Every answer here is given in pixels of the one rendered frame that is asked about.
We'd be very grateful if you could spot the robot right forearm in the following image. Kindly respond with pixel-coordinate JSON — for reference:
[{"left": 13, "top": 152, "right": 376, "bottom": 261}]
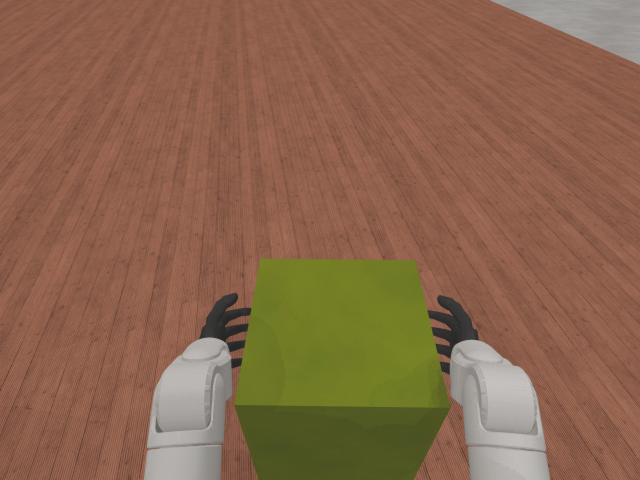
[{"left": 450, "top": 340, "right": 550, "bottom": 480}]

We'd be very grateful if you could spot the robot right hand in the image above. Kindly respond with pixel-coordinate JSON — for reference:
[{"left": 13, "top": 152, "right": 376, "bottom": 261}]
[{"left": 427, "top": 295, "right": 479, "bottom": 375}]

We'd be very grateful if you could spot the robot left hand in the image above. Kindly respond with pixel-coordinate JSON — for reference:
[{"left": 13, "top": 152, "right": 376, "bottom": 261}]
[{"left": 199, "top": 293, "right": 251, "bottom": 368}]

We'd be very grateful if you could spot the carton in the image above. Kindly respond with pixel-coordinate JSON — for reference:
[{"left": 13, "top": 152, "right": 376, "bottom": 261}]
[{"left": 234, "top": 259, "right": 451, "bottom": 480}]

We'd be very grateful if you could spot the robot left forearm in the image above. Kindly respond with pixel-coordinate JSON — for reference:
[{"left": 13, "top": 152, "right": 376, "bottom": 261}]
[{"left": 144, "top": 338, "right": 233, "bottom": 480}]

